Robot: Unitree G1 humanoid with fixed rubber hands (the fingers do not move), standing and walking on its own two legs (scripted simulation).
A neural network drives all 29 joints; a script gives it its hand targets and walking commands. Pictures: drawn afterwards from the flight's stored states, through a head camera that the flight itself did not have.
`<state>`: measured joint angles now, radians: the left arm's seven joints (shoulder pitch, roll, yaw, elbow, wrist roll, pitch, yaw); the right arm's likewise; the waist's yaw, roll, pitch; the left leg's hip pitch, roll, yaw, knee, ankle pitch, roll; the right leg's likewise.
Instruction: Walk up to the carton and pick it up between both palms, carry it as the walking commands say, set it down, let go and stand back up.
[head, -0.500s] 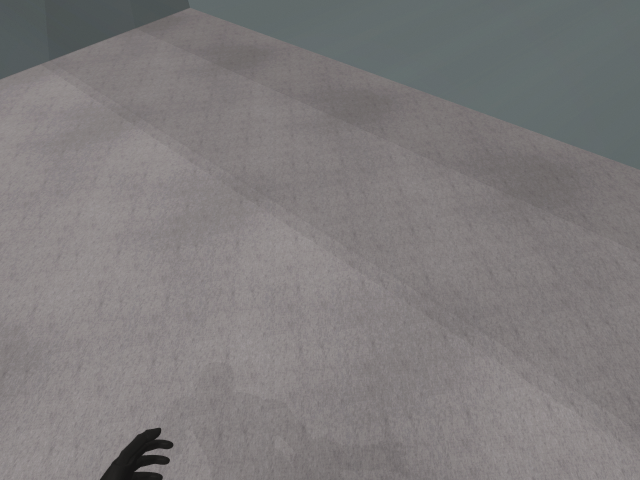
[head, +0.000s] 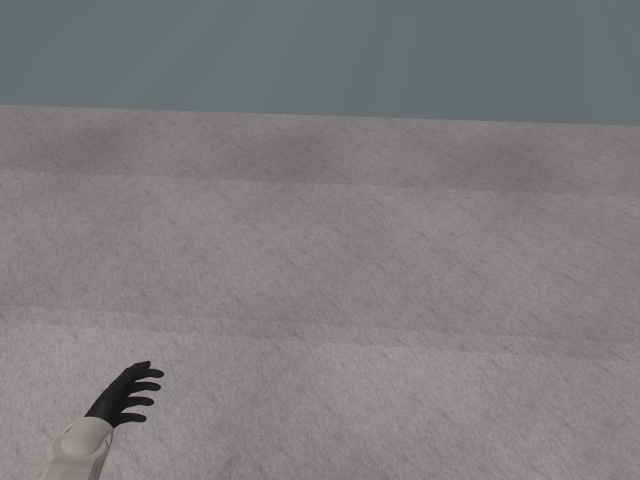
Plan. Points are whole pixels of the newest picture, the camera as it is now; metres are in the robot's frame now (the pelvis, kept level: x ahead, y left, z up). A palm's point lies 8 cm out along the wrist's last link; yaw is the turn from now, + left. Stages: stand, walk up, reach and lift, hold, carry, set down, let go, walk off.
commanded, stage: walk up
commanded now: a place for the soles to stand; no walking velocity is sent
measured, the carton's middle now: out of the picture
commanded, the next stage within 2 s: none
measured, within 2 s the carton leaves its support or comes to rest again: neither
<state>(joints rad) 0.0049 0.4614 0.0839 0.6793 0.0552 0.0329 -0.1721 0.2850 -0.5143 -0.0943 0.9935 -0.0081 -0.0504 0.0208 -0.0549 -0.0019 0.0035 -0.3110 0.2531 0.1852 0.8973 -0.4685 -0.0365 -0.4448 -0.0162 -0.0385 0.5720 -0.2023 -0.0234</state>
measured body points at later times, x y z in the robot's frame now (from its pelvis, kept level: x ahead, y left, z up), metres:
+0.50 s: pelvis +0.16 -0.06 +0.02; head +0.18 -0.05 +0.47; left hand +0.48 +0.12 -0.06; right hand +0.05 -0.42 -0.05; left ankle +0.21 +0.06 -0.72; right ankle +0.17 -0.27 -0.68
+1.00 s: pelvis +0.35 -0.29 +0.00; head +0.37 -0.28 +0.45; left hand +0.62 -0.11 -0.13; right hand +0.18 -0.59 -0.09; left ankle +0.52 -0.32 -0.73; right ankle +0.21 -0.30 -0.72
